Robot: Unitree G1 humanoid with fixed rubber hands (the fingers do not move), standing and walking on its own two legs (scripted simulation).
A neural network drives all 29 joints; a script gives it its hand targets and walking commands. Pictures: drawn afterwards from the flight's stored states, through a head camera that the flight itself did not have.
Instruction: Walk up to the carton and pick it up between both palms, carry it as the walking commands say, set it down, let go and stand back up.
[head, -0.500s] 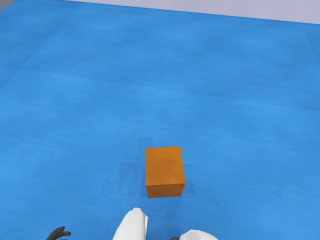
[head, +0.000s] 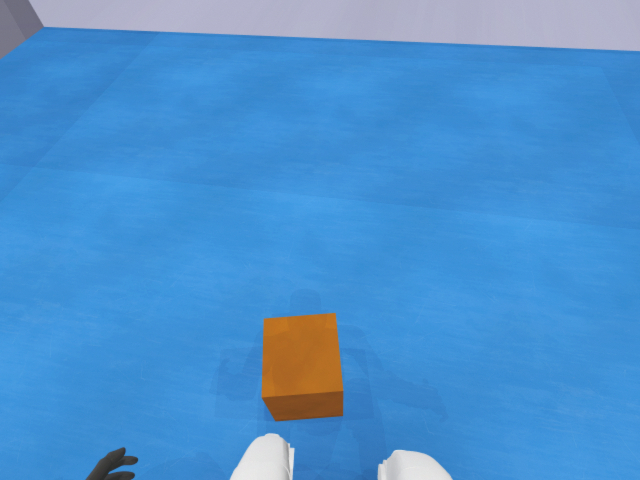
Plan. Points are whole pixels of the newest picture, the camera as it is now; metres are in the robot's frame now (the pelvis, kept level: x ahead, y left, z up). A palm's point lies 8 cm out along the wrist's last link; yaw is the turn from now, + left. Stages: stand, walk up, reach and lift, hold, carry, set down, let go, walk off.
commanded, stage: walk up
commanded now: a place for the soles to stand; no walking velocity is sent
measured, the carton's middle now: (304, 368) +0.45 +0.10 -0.62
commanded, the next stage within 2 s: none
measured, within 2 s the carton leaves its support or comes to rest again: neither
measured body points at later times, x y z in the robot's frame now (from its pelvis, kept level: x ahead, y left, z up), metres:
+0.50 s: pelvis +0.02 +0.05 -0.01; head +0.05 +0.06 +0.44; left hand +0.10 +0.37 -0.10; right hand +0.12 -0.28 -0.10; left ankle +0.07 +0.19 -0.71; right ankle +0.03 -0.10 -0.71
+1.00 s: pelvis +0.03 +0.05 +0.00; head +0.06 +0.07 +0.44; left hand +0.12 +0.38 -0.10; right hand +0.12 -0.27 -0.10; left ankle +0.07 +0.19 -0.71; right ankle +0.03 -0.09 -0.71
